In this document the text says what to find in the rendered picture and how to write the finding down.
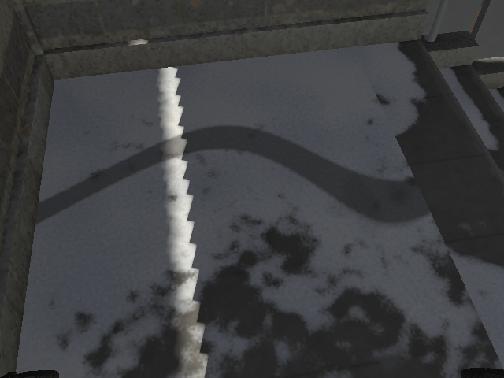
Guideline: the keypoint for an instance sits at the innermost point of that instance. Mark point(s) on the stairs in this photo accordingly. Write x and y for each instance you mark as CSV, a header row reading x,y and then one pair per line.
x,y
483,107

